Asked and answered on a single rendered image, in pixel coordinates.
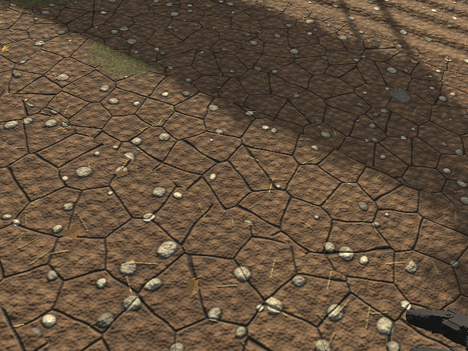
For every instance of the right robot hand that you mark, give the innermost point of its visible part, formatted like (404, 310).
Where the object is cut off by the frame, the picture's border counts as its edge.
(450, 324)

